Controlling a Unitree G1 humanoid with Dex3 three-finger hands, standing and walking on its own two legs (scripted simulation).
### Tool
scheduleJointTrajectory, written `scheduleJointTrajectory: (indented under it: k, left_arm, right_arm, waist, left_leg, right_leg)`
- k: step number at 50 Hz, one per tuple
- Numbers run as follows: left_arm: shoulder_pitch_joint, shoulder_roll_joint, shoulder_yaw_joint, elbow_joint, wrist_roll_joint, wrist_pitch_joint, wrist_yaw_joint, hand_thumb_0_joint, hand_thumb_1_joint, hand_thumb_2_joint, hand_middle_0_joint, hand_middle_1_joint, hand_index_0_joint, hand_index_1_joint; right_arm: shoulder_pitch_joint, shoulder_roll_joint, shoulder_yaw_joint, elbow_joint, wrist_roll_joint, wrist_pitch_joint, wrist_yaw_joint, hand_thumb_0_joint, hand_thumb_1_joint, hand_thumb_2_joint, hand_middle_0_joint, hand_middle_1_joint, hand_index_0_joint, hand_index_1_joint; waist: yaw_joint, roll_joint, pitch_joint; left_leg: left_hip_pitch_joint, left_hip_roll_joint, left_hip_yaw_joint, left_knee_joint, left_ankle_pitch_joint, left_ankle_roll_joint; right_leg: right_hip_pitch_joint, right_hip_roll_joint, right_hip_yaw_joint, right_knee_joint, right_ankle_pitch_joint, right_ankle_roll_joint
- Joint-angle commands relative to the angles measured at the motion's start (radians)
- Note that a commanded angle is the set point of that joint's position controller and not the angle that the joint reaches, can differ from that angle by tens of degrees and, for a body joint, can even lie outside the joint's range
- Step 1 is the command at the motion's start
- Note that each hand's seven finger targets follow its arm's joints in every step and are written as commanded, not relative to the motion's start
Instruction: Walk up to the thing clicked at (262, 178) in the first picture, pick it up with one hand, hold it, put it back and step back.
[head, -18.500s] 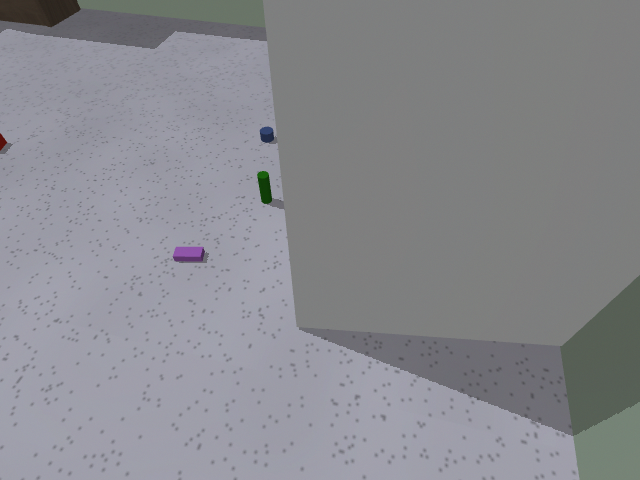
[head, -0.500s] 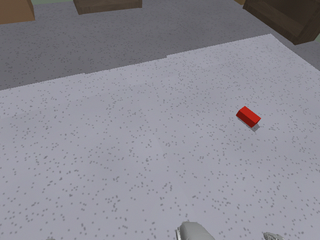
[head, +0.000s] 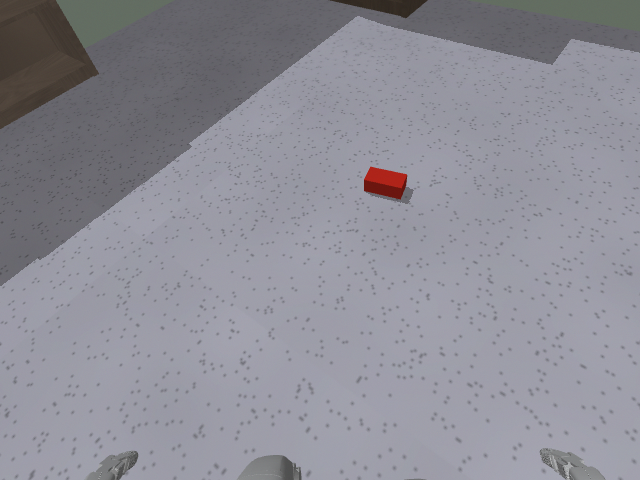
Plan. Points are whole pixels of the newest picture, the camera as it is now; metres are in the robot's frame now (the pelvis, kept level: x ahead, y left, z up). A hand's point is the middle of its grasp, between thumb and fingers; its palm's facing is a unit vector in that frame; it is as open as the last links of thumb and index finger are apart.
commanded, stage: walk up
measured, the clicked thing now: out of the picture +0.29 -1.42 -0.70
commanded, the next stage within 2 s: none
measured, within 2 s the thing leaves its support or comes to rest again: neither
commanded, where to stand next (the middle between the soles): +0.07 +0.01 m, yaw -92 degrees
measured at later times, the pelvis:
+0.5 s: pelvis +0.05 +0.09 +0.00, yaw -28 degrees
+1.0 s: pelvis +0.04 +0.08 -0.01, yaw -54 degrees
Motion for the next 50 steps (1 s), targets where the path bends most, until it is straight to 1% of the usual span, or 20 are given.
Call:
scheduleJointTrajectory:
  k: [1,5,9,12,13,14,16,19,20,26,30,33,37,39,40,41,42,43,47,50]
  left_arm:
    - [-0.034,0.275,0.097,-0.125,0.0,-0.017,0.028,0.0,0.9,0.9,-0.2,-0.3,-0.2,-0.3]
    - [-0.038,0.272,0.108,-0.176,0.02,-0.002,0.014,0.0,0.9,0.9,-0.2,-0.3,-0.2,-0.3]
    - [-0.028,0.263,0.107,-0.227,0.029,0.005,0.018,0.0,0.9,0.9,-0.2,-0.3,-0.2,-0.3]
    - [-0.056,0.24,0.089,-0.253,0.009,0.002,0.032,0.0,0.9,0.9,-0.2,-0.3,-0.2,-0.3]
    - [-0.029,0.197,0.077,-0.252,-0.001,0.003,0.035,0.0,0.9,0.9,-0.2,-0.3,-0.2,-0.3]
    - [0.067,0.123,0.066,-0.236,-0.007,0.008,0.034,0.0,0.9,0.9,-0.2,-0.3,-0.2,-0.3]
    - [0.174,0.217,0.097,-0.163,0.01,0.025,0.051,0.0,0.9,0.9,-0.2,-0.3,-0.2,-0.3]
    - [0.093,0.245,0.11,-0.142,0.002,0.022,0.019,0.0,0.9,0.9,-0.2,-0.3,-0.2,-0.3]
    - [0.103,0.236,0.102,-0.15,-0.003,0.023,0.007,0.0,0.9,0.9,-0.2,-0.3,-0.2,-0.3]
    - [0.066,0.221,0.075,-0.177,0.006,0.032,-0.02,0.0,0.9,0.9,-0.2,-0.3,-0.2,-0.3]
    - [0.051,0.237,0.074,-0.177,0.012,0.032,-0.031,0.0,0.9,0.9,-0.2,-0.3,-0.2,-0.3]
    - [0.077,0.236,0.077,-0.172,0.014,0.028,-0.042,0.0,0.9,0.9,-0.2,-0.3,-0.2,-0.3]
    - [0.117,0.251,0.093,-0.164,0.017,0.022,-0.053,0.0,0.9,0.9,-0.2,-0.3,-0.2,-0.3]
    - [0.209,0.256,0.105,-0.147,0.019,0.015,-0.046,0.0,0.9,0.9,-0.2,-0.3,-0.2,-0.3]
    - [0.261,0.283,0.116,-0.125,0.025,0.008,-0.038,0.0,0.9,0.9,-0.2,-0.3,-0.2,-0.3]
    - [0.269,0.327,0.129,-0.122,0.03,0.006,-0.029,0.0,0.9,0.9,-0.2,-0.3,-0.2,-0.3]
    - [0.186,0.378,0.134,-0.172,0.036,0.003,-0.021,0.0,0.9,0.9,-0.2,-0.3,-0.2,-0.3]
    - [0.132,0.403,0.135,-0.186,0.037,0.007,-0.017,0.0,0.9,0.9,-0.2,-0.3,-0.2,-0.3]
    - [0.004,0.313,0.101,-0.204,0.0,-0.004,0.007,0.0,0.9,0.9,-0.2,-0.3,-0.2,-0.3]
    - [0.081,0.297,0.098,-0.202,0.013,-0.011,0.007,0.0,0.9,0.9,-0.2,-0.3,-0.2,-0.3]
  right_arm:
    - [0.008,-0.187,-0.051,-0.101,-0.01,-0.02,-0.025,0.0,-0.9,-0.9,0.2,0.3,0.2,0.3]
    - [-0.031,-0.166,-0.047,-0.114,-0.006,-0.017,-0.051,0.0,-0.9,-0.9,0.2,0.3,0.2,0.3]
    - [-0.035,-0.15,-0.045,-0.124,-0.002,-0.035,-0.082,0.0,-0.9,-0.9,0.2,0.3,0.2,0.3]
    - [0.03,-0.157,-0.052,-0.116,-0.014,-0.052,-0.096,0.0,-0.9,-0.9,0.2,0.3,0.2,0.3]
    - [0.049,-0.201,-0.066,-0.119,-0.025,-0.059,-0.101,0.0,-0.9,-0.9,0.2,0.3,0.2,0.3]
    - [0.009,-0.27,-0.076,-0.148,-0.027,-0.061,-0.101,0.0,-0.9,-0.9,0.2,0.3,0.2,0.3]
    - [-0.094,-0.289,-0.082,-0.188,-0.009,-0.054,-0.091,0.0,-0.9,-0.9,0.2,0.3,0.2,0.3]
    - [-0.081,-0.159,-0.052,-0.186,-0.02,-0.059,-0.092,0.0,-0.9,-0.9,0.2,0.3,0.2,0.3]
    - [-0.07,-0.163,-0.052,-0.187,-0.018,-0.061,-0.092,0.0,-0.9,-0.9,0.2,0.3,0.2,0.3]
    - [0.01,-0.203,-0.077,-0.213,-0.027,-0.058,-0.077,0.0,-0.9,-0.9,0.2,0.3,0.2,0.3]
    - [0.03,-0.238,-0.091,-0.219,-0.027,-0.066,-0.079,0.0,-0.9,-0.9,0.2,0.3,0.2,0.3]
    - [0.013,-0.26,-0.102,-0.23,-0.021,-0.073,-0.081,0.0,-0.9,-0.9,0.2,0.3,0.2,0.3]
    - [-0.005,-0.269,-0.105,-0.236,-0.023,-0.075,-0.079,0.0,-0.9,-0.9,0.2,0.3,0.2,0.3]
    - [-0.029,-0.274,-0.104,-0.237,-0.02,-0.071,-0.075,0.0,-0.9,-0.9,0.2,0.3,0.2,0.3]
    - [-0.035,-0.248,-0.093,-0.238,-0.018,-0.068,-0.072,0.0,-0.9,-0.9,0.2,0.3,0.2,0.3]
    - [-0.016,-0.199,-0.076,-0.228,-0.009,-0.062,-0.069,0.0,-0.9,-0.9,0.2,0.3,0.2,0.3]
    - [-0.026,-0.154,-0.051,-0.246,0.004,-0.064,-0.065,0.0,-0.9,-0.9,0.2,0.3,0.2,0.3]
    - [-0.076,-0.21,-0.064,-0.245,0.005,-0.067,-0.07,0.0,-0.9,-0.9,0.2,0.3,0.2,0.3]
    - [0.066,-0.186,-0.05,-0.156,0.031,-0.073,-0.071,0.0,-0.9,-0.9,0.2,0.3,0.2,0.3]
    - [0.06,-0.191,-0.037,-0.163,0.018,-0.074,-0.085,0.0,-0.9,-0.9,0.2,0.3,0.2,0.3]
  waist:
    - [-0.004,-0.228,-0.108]
    - [0.006,-0.245,-0.091]
    - [0.018,-0.251,-0.154]
    - [-0.037,-0.184,-0.187]
    - [-0.049,-0.054,-0.2]
    - [0.0,0.213,-0.253]
    - [0.027,0.17,-0.203]
    - [0.02,0.074,-0.147]
    - [0.019,0.122,-0.151]
    - [-0.042,0.14,-0.143]
    - [-0.041,0.087,-0.102]
    - [-0.019,0.044,-0.123]
    - [0.009,-0.002,-0.149]
    - [0.068,-0.013,-0.2]
    - [0.096,-0.095,-0.206]
    - [0.113,-0.305,-0.152]
    - [0.103,-0.455,-0.035]
    - [0.102,-0.4,-0.006]
    - [0.011,-0.306,-0.143]
    - [0.045,-0.257,-0.2]
  left_leg:
    - [-0.12,-0.013,-0.023,0.011,0.134,-0.015]
    - [-0.035,-0.051,-0.021,-0.101,0.15,-0.017]
    - [0.044,-0.074,-0.078,-0.297,0.151,0.013]
    - [0.228,-0.057,-0.13,-0.566,0.292,0.036]
    - [0.344,0.05,-0.238,-0.674,0.331,0.072]
    - [0.475,0.31,-0.455,-0.672,0.525,0.14]
    - [0.321,0.419,-0.483,-0.696,0.554,0.259]
    - [0.297,0.164,-0.161,-0.667,0.568,0.063]
    - [0.314,0.136,-0.1,-0.658,0.56,0.034]
    - [0.407,0.226,-0.035,-0.696,0.422,0.121]
    - [0.337,0.297,-0.006,-0.73,0.276,0.138]
    - [0.295,0.353,0.033,-0.712,0.202,0.176]
    - [0.203,0.359,0.097,-0.665,0.14,0.163]
    - [0.133,0.362,0.125,-0.549,0.128,0.162]
    - [0.036,0.304,0.16,-0.426,0.068,0.124]
    - [-0.096,0.172,0.231,-0.211,-0.067,0.064]
    - [-0.279,0.004,0.214,-0.102,-0.165,-0.001]
    - [-0.209,-0.024,0.061,-0.017,-0.178,-0.003]
    - [-0.154,-0.019,0.016,0.016,0.007,0.013]
    - [-0.119,-0.045,0.024,-0.048,0.026,0.031]
  right_leg:
    - [0.084,-0.108,0.25,-0.198,0.291,-0.113]
    - [-0.052,-0.074,0.263,-0.172,0.32,-0.129]
    - [0.008,-0.108,0.397,-0.063,0.519,-0.14]
    - [-0.061,-0.084,0.431,0.029,0.449,-0.073]
    - [-0.166,-0.024,0.364,0.141,0.263,-0.016]
    - [-0.291,0.14,0.167,0.359,-0.257,0.04]
    - [-0.262,0.085,0.095,0.607,-0.353,0.063]
    - [-0.25,0.034,0.106,0.595,-0.142,0.046]
    - [-0.263,0.031,0.077,0.583,-0.1,0.044]
    - [-0.342,-0.047,-0.05,0.46,-0.1,0.085]
    - [-0.314,-0.1,-0.069,0.373,-0.112,0.071]
    - [-0.247,-0.129,-0.08,0.311,-0.105,0.051]
    - [-0.137,-0.12,-0.113,0.232,-0.149,0.01]
    - [-0.015,-0.119,-0.101,0.141,-0.178,-0.028]
    - [0.087,-0.106,-0.045,0.079,-0.18,-0.061]
    - [0.099,-0.174,0.196,-0.082,-0.298,-0.125]
    - [0.024,-0.283,0.517,-0.237,-0.369,-0.198]
    - [-0.115,-0.317,0.601,-0.284,-0.333,-0.27]
    - [0.025,-0.164,0.278,-0.128,0.087,-0.169]
    - [0.062,-0.152,0.302,-0.051,0.242,-0.165]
